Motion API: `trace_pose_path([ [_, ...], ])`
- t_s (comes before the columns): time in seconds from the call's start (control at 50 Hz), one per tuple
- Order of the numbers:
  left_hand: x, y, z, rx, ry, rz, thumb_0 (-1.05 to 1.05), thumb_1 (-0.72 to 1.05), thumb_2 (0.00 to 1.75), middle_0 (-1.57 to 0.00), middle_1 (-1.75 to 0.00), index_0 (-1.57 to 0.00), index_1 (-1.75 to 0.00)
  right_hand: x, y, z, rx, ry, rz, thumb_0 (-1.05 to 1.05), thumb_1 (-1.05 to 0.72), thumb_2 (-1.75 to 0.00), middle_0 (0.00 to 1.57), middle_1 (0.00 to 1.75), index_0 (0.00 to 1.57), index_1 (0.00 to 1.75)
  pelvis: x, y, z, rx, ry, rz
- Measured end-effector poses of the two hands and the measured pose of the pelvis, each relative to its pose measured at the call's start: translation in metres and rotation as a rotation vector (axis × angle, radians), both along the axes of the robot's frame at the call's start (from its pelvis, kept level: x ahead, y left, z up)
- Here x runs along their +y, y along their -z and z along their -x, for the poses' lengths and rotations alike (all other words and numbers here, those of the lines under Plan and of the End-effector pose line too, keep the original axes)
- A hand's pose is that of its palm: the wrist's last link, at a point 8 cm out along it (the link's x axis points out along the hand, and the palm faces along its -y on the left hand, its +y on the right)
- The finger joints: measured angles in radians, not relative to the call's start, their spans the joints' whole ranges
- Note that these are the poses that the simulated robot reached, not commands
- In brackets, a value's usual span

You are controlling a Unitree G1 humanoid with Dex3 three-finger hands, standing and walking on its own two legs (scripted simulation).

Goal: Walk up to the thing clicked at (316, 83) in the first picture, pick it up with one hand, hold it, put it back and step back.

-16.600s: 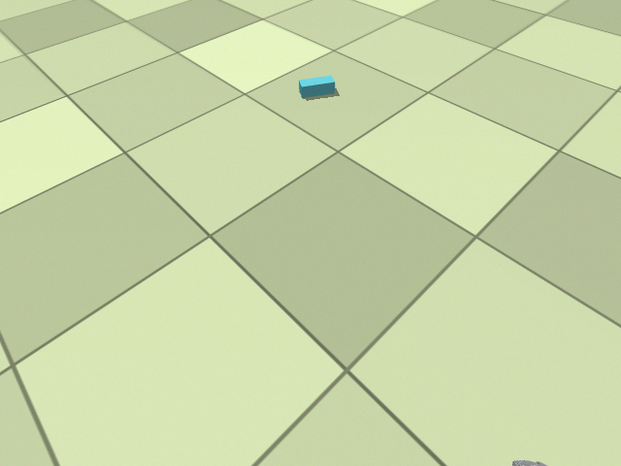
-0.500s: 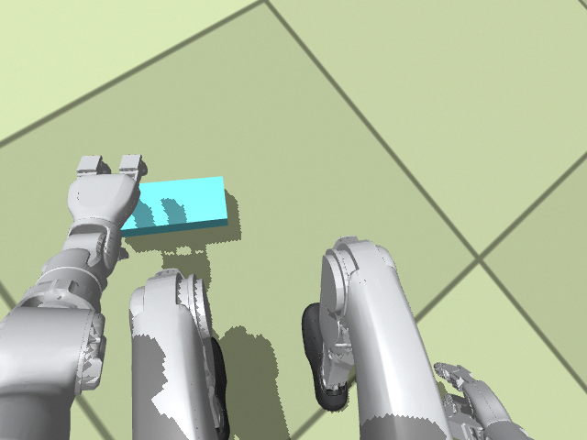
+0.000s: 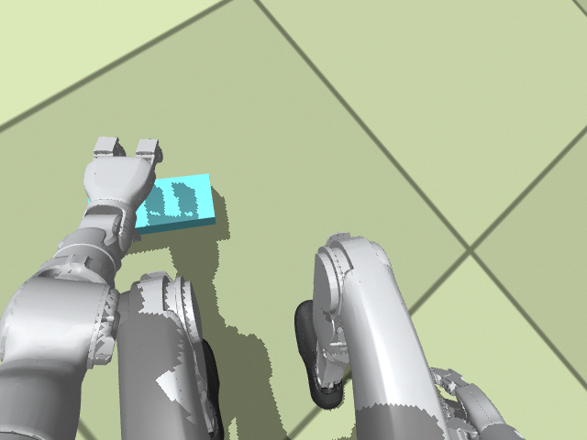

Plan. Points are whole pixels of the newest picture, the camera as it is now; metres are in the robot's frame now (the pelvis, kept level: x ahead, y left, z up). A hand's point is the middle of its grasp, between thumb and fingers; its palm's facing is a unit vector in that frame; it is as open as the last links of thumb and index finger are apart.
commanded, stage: approach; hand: left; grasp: from above
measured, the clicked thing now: (156, 207) +0.46 +0.15 -0.31
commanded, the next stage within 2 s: rest palm in 0.96 s
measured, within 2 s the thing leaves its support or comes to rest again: neither
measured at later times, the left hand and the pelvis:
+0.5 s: hand (122, 216) +0.43 +0.19 -0.20, palm faces -0.48 -0.02 -0.88, open 13.5 cm; pelvis +0.00 +0.00 -0.01, yaw -1 degrees
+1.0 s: hand (138, 209) +0.43 +0.16 -0.20, palm faces -0.51 -0.03 -0.86, open 13.6 cm; pelvis +0.00 +0.00 +0.00, yaw +0 degrees
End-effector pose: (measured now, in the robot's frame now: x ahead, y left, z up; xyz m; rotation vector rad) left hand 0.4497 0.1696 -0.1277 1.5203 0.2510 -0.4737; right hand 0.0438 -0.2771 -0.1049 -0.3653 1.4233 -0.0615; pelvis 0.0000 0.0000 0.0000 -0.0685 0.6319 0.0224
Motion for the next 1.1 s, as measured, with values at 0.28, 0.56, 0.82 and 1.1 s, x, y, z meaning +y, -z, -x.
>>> trace_pose_path([
  [0.28, -0.021, 0.006, -0.028, -0.042, -0.08, -0.032, 0.0, -0.43, 0.92, -0.06, -1.1, -0.12, -1.04, 0.006, 0.009, 0.041, 0.052, 0.068, -0.074, 0.0, -0.91, -0.9, 0.2, 0.3, 0.2, 0.3, -0.001, 0.01, 0.001, -0.008, 0.018, 0.009],
  [0.56, 0.015, 0.008, 0.014, -0.008, -0.025, 0.01, 0.0, -0.42, 0.89, -0.06, -1.15, -0.14, -1.07, 0.015, 0.01, 0.034, 0.074, 0.042, -0.082, 0.01, -0.91, -0.9, 0.2, 0.3, 0.2, 0.3, 0.002, 0.008, 0.001, -0.015, 0.005, 0.011],
  [0.82, 0.002, -0.024, -0.023, -0.038, -0.092, -0.037, 0.0, -0.45, 0.95, -0.07, -1.09, -0.11, -1.04, -0.007, -0.008, -0.002, -0.051, -0.005, -0.03, 0.0, -0.91, -0.9, 0.2, 0.3, 0.2, 0.3, 0.001, -0.001, 0.002, -0.001, 0.0, 0.005],
  [1.1, 0.005, 0.008, 0.007, -0.02, -0.033, 0.003, 0.0, -0.43, 0.91, -0.07, -1.13, -0.13, -1.06, 0.006, 0.009, 0.041, 0.086, 0.044, -0.083, 0.01, -0.91, -0.9, 0.2, 0.3, 0.2, 0.3, -0.002, 0.009, 0.002, -0.019, 0.007, -0.002],
])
